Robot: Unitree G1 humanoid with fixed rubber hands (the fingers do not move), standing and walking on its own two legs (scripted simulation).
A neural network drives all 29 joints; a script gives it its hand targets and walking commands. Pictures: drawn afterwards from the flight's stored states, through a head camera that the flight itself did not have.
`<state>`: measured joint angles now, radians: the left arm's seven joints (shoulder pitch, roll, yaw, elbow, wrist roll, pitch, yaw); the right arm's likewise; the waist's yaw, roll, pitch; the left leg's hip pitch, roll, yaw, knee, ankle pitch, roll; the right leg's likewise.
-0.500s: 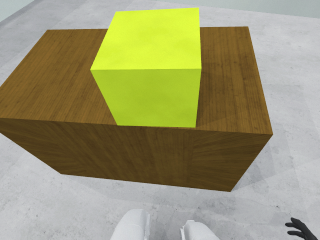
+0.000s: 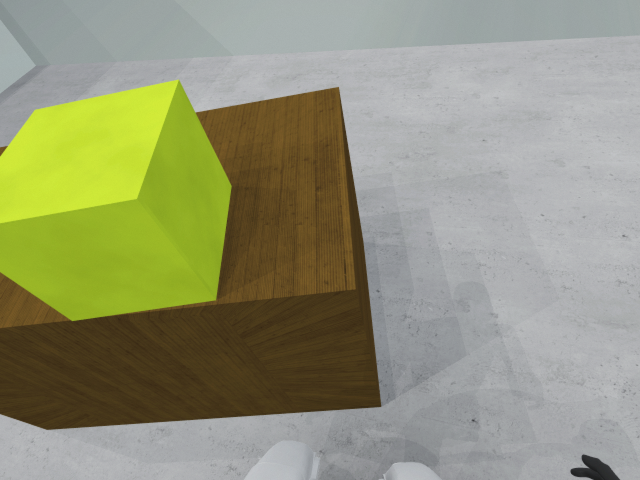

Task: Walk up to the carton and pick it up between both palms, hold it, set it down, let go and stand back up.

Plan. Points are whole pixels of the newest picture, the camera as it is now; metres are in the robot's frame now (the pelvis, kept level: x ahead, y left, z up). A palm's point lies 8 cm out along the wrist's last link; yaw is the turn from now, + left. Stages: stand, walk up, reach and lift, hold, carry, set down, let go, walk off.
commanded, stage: walk up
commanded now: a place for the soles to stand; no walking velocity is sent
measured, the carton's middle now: (124, 203) +0.50 +0.40 +0.06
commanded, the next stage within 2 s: none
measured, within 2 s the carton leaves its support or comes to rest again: neither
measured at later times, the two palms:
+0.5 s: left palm out of the picture +0.08 +0.11 -0.06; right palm out of the picture +0.17 -0.48 -0.18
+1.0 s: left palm out of the picture +0.10 +0.07 -0.08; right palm out of the picture +0.19 -0.53 -0.13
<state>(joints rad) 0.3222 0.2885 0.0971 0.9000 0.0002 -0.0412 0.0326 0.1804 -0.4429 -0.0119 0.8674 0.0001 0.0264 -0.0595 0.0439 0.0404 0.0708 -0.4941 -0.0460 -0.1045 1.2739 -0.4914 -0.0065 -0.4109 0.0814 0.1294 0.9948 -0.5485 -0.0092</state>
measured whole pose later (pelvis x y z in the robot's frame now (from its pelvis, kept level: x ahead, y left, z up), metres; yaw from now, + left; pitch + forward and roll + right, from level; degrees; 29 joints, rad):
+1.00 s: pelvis +0.07 -0.24 +0.01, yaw +5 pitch -4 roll +2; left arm 0.22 0.28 0.08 0.92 0.00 -0.05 0.14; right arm 0.09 -0.43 -0.02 0.88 0.00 0.10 0.00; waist -0.03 0.07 0.21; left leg -0.39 -0.12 -0.10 0.84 -0.37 0.04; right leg -0.37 0.06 0.15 0.83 -0.35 0.00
